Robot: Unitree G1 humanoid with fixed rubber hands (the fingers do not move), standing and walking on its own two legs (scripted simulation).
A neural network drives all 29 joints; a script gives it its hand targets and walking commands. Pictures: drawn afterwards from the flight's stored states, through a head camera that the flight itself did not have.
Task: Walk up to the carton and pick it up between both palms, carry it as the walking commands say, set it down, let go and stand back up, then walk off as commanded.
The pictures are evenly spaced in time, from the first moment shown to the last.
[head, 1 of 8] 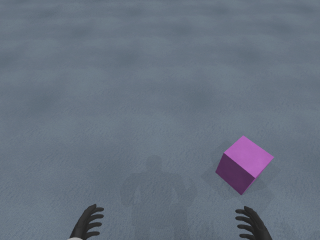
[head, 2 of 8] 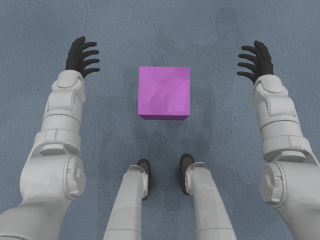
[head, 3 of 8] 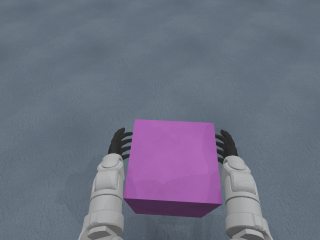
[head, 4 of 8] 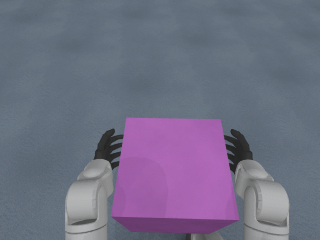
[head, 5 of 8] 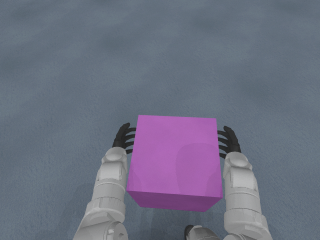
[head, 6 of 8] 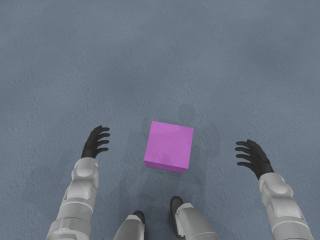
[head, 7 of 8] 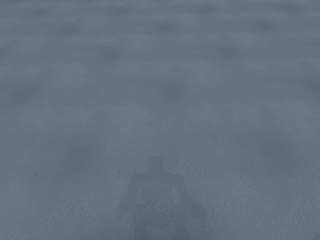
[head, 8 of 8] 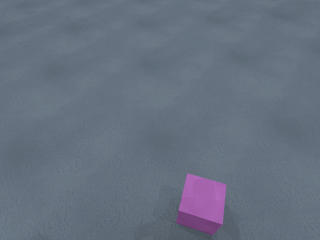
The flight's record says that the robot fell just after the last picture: no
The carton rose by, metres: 0.68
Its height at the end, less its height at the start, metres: +0.00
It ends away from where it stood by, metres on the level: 3.64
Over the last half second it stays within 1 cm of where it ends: yes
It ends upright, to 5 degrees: yes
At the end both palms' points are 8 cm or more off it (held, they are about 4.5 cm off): yes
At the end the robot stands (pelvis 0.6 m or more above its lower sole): yes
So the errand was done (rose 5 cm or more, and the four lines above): yes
